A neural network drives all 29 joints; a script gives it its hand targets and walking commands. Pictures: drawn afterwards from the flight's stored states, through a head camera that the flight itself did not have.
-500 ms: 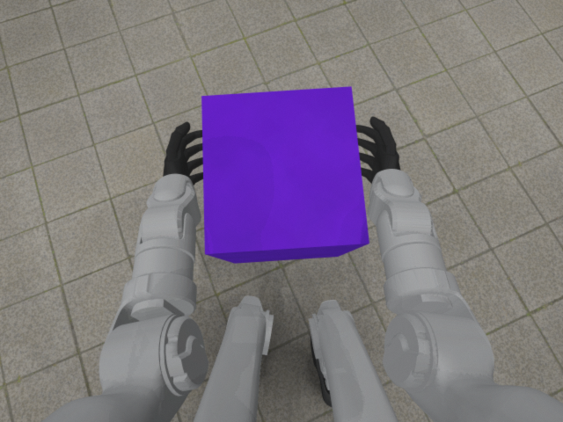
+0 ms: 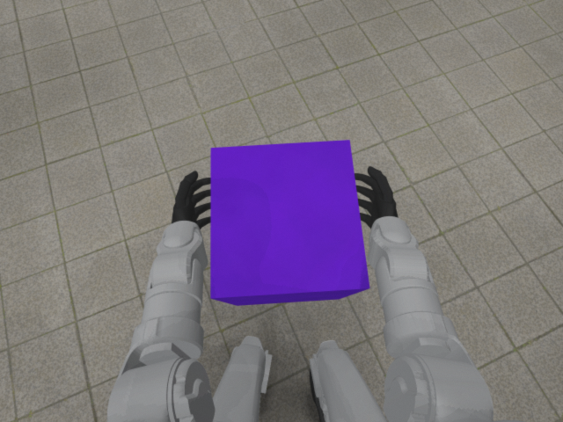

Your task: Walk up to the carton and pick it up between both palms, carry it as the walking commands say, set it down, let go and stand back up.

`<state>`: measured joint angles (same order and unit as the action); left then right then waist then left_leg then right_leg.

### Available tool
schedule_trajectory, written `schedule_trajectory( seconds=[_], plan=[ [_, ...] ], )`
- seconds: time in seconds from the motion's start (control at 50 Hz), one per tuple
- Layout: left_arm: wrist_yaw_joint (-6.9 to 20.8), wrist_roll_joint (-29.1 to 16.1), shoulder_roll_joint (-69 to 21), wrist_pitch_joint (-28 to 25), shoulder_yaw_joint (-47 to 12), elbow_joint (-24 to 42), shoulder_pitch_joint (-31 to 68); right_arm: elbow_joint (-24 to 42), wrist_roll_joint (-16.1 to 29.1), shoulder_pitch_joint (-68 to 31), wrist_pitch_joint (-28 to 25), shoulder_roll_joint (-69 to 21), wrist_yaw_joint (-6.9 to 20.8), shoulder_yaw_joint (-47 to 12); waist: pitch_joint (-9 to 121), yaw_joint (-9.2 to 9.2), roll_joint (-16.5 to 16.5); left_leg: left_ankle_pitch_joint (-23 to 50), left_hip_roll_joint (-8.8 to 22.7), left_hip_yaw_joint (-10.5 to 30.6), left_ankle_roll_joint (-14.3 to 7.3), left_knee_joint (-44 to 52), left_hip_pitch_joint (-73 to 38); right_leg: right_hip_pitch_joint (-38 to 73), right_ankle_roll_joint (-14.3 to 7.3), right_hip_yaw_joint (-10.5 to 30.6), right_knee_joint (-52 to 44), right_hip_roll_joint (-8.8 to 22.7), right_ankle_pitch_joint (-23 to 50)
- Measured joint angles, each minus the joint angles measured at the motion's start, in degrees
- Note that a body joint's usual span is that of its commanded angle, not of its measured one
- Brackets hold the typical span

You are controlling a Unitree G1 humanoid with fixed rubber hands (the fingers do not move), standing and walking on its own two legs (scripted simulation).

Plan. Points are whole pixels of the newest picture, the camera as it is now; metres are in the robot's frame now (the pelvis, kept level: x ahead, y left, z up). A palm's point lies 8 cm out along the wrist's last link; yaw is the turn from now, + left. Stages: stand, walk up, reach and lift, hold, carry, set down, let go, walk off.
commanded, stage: reach and lift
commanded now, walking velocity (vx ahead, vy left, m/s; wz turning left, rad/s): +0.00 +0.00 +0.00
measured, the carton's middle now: (284, 235) +0.39 +0.02 -0.12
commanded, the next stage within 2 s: none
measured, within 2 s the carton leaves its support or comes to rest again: neither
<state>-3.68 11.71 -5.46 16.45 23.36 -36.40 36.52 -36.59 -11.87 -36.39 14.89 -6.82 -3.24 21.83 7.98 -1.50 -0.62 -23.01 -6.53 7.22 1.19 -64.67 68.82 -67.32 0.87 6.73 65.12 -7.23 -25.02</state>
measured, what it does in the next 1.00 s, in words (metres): rises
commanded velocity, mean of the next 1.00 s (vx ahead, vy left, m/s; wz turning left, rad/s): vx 0.00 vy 0.00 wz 0.00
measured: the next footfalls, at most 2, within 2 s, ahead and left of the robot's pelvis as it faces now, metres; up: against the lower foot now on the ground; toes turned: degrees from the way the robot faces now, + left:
none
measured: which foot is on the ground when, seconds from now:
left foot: down 0.00-1.00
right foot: down 0.00-1.00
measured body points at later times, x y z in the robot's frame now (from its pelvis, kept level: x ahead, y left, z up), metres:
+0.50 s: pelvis +0.02 +0.00 +0.06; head +0.13 +0.00 +0.50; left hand +0.37 +0.16 +0.01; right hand +0.39 -0.13 +0.02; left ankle +0.06 +0.12 -0.64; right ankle +0.04 -0.12 -0.64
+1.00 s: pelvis +0.03 +0.00 +0.09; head +0.06 +0.00 +0.54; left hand +0.35 +0.16 +0.08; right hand +0.36 -0.13 +0.09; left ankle +0.06 +0.12 -0.64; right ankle +0.04 -0.12 -0.64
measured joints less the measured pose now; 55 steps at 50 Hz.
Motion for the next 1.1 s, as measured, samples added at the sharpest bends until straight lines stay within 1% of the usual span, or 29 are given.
schedule_trajectory(
  seconds=[0.32, 0.56, 0.8, 1.1],
  plan=[
    [0.5, 1.4, -2.3, 0.1, -0.7, 3.2, -7.0, 2.4, -1.0, 6.6, 0.1, -1.4, 1.0, -1.2, -1.1, 0.02, 0.0, 3.4, 0.8, 0.4, -0.4, 12.1, -13.8, 13.7, -0.5, 1.0, -12.0, 0.7, 3.6],
    [0.8, 1.9, -3.2, 1.6, -1.5, 5.4, -11.0, 4.4, -1.7, 10.4, 1.7, -2.3, 1.3, -2.3, -2.4, -0.05, 0.1, 6.2, 1.4, 0.7, -0.5, 20.6, -24.3, 24.0, -0.8, 1.5, -20.4, 1.3, 6.5],
    [0.9, 2.2, -3.7, 5.3, -2.2, 7.1, -14.1, 6.0, -2.5, 13.3, 5.5, -2.8, 1.5, -3.3, -3.1, 0.04, 0.5, 8.2, 1.8, 0.9, -0.8, 27.5, -35.3, 34.9, -1.0, 1.7, -27.3, 1.9, 8.5],
    [0.8, 2.6, -4.1, 12.1, -4.1, 10.9, -17.5, 9.4, -3.0, 16.1, 12.5, -3.1, 1.8, -5.2, -5.0, 0.43, 0.9, 10.0, 2.4, 0.9, -1.1, 34.3, -48.6, 48.4, -1.3, 1.8, -34.5, 2.6, 10.5]
  ],
)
